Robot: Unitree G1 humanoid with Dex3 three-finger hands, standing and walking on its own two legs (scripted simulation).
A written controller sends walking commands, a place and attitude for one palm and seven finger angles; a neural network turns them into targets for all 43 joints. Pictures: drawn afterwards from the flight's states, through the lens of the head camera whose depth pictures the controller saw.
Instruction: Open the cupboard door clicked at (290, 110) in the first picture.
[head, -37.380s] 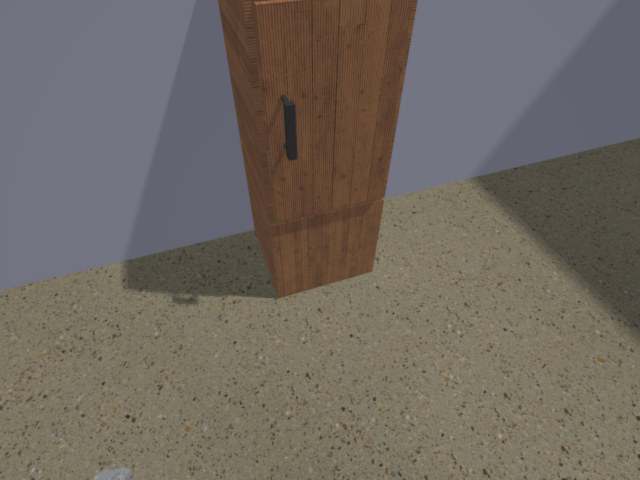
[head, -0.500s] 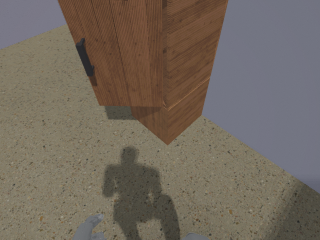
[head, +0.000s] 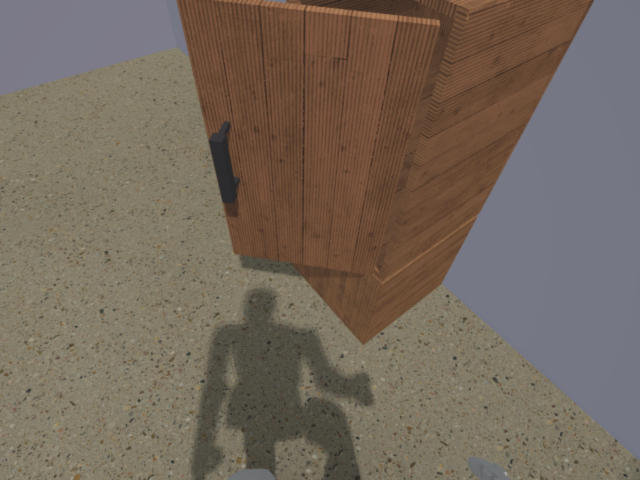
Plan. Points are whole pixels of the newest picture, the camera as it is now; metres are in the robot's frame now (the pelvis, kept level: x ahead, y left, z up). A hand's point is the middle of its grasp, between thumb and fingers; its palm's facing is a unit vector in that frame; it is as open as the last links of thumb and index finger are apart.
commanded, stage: come to a stop and stand still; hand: left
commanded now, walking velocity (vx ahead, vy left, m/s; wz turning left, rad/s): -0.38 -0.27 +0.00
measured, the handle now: (227, 163) +0.61 +0.25 -0.01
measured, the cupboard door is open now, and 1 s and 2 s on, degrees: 43 43 43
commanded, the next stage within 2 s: look again from close up in 1.56 s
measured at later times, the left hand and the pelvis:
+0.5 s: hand (214, 474) +0.14 +0.16 -0.15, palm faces -0.07 -0.95 -0.30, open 7.4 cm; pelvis +0.03 -0.04 +0.01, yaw -4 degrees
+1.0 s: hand out of the picture +0.01 +0.17 -0.16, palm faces +0.04 -0.98 -0.19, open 7.4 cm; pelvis +0.01 -0.02 +0.01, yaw -3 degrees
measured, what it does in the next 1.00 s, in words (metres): steps on the spot: right foot, then left foot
